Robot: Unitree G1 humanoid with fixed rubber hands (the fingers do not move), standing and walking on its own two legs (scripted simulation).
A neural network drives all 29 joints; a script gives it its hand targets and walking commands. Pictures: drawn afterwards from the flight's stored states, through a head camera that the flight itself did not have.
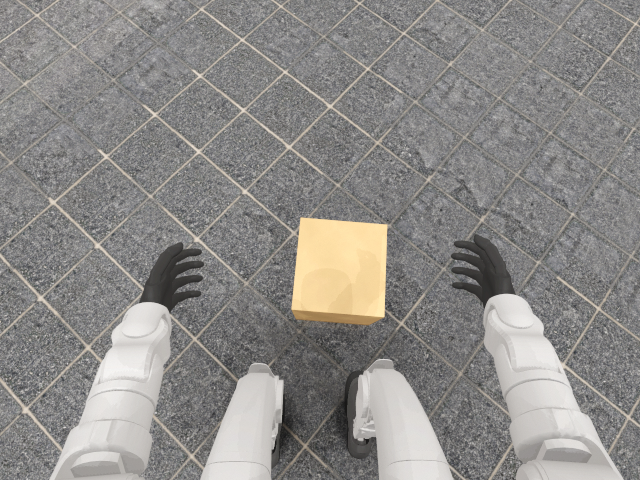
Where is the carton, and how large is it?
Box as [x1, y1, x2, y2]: [291, 218, 386, 324]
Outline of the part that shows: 300,218 291,308 296,319 369,324 383,317 386,225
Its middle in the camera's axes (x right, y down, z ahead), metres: +0.04 +0.10 +0.98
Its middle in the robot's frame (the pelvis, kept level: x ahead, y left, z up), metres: +0.44 -0.04 -0.55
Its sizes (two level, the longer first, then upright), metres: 0.210 0.200 0.250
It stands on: the floor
